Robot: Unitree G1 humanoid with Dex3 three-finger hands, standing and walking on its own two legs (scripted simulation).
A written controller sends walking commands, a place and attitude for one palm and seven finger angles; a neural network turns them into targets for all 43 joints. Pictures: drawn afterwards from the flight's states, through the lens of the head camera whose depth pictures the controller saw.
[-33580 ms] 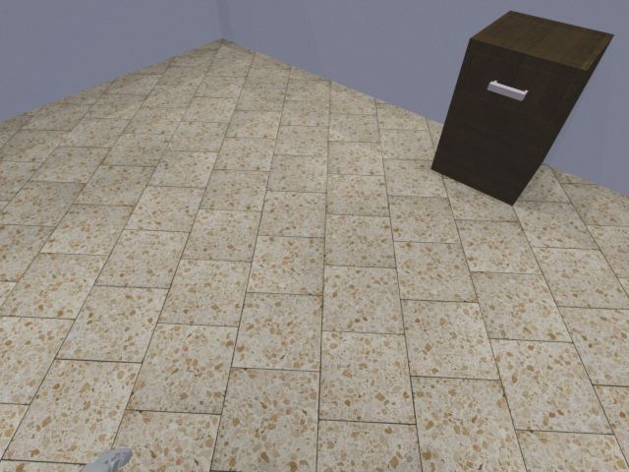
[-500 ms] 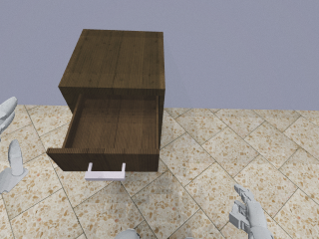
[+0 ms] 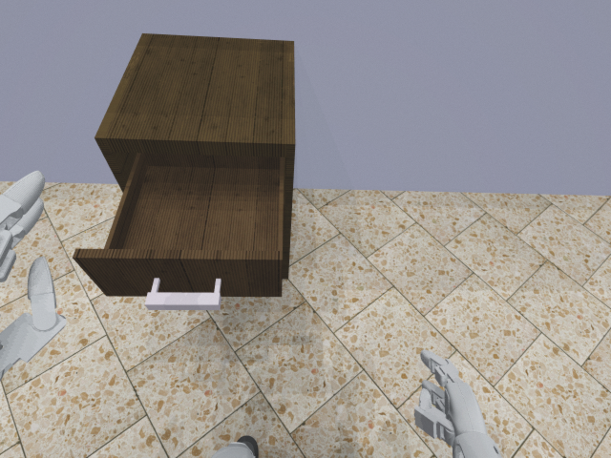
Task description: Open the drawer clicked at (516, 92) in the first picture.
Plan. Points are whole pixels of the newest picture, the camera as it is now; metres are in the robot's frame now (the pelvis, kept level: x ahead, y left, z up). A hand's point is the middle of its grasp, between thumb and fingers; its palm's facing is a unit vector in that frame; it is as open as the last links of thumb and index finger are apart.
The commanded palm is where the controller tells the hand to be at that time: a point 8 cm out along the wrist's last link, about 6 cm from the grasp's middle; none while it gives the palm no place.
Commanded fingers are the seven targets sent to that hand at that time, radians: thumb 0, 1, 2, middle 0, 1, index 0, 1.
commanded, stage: stop stepping back and stand still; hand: left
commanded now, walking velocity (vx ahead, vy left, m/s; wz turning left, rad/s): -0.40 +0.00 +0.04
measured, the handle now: (185, 291) +0.42 +0.26 -0.24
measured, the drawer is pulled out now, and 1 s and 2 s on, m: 0.28 0.28 0.28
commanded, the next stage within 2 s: let the arm hang, fingers relaxed in 1.00 s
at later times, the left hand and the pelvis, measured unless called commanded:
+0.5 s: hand out of the picture +0.07 +0.15 +0.17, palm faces +0.31 -0.79 -0.53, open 7.4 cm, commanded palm +0.00 +0.21 +0.19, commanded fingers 0.00 0.90 0.90 -0.20 -0.30 -0.20 -0.30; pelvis -0.10 -0.08 +0.00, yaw +5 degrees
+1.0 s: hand out of the picture +0.03 +0.15 +0.18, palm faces +0.39 -0.79 -0.48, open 7.4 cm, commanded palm -0.04 +0.21 +0.19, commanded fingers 0.00 0.90 0.90 -0.20 -0.30 -0.20 -0.30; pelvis -0.14 -0.09 +0.01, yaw +6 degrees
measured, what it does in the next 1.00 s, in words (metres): walks backwards: right foot, then left foot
